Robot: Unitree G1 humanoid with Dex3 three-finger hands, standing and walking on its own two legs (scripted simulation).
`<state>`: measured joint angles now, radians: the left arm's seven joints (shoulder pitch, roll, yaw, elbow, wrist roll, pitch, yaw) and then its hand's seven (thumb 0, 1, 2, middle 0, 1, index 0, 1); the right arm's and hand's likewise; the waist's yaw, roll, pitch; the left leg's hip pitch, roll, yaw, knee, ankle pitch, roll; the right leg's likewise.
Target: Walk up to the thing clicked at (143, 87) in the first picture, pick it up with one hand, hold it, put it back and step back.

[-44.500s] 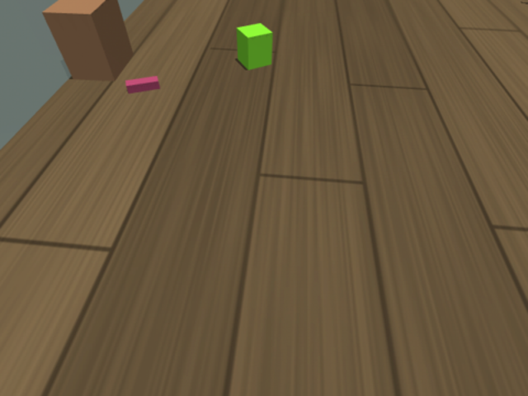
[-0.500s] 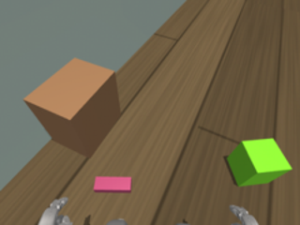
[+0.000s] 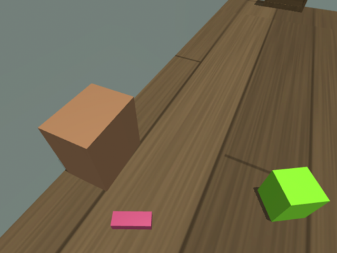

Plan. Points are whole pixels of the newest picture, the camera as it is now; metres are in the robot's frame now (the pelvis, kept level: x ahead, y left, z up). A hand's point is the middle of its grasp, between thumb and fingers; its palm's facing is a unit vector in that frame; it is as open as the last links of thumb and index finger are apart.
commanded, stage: stand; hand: left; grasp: from above
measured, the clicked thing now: (132, 220) +0.43 +0.21 -0.75
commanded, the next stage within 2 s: step back in 1.78 s
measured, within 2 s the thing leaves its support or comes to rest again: neither
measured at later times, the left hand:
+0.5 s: hand out of the picture +0.05 +0.23 -0.16, palm faces +0.03 -0.94 -0.33, open 7.4 cm
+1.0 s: hand out of the picture +0.08 +0.23 -0.15, palm faces +0.02 -0.94 -0.33, open 7.4 cm
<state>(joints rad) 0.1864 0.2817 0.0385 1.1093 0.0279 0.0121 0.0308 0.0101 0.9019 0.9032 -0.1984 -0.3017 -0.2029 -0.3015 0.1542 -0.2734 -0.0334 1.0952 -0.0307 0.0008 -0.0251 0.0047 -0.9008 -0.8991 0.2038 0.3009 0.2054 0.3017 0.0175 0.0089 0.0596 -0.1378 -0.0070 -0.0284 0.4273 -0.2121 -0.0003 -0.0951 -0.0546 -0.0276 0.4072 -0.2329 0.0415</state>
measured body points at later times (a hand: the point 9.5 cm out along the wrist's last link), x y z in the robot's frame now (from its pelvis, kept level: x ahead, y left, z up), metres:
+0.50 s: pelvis +0.00 -0.01 +0.00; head +0.01 -0.02 +0.45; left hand +0.05 +0.28 -0.14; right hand +0.05 -0.30 -0.14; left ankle +0.02 +0.12 -0.74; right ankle +0.00 -0.14 -0.74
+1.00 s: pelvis +0.01 -0.02 +0.01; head +0.02 -0.02 +0.45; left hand +0.08 +0.28 -0.13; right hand +0.08 -0.31 -0.13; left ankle +0.02 +0.12 -0.74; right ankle +0.00 -0.15 -0.74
